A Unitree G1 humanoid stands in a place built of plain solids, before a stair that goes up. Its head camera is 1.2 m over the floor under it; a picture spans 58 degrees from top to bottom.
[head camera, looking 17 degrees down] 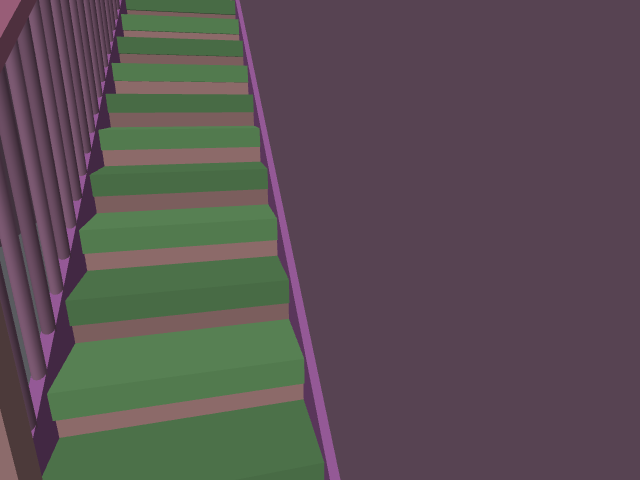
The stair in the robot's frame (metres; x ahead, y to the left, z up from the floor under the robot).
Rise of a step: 0.18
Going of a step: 0.28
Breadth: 0.80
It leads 14 degrees to the left of straight ahead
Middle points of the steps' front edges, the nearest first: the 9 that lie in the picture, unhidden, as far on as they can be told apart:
1.22 0.44 0.37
1.49 0.51 0.55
1.77 0.58 0.73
2.04 0.65 0.91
2.31 0.71 1.09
2.59 0.78 1.27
2.86 0.85 1.46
3.14 0.92 1.64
3.41 0.99 1.82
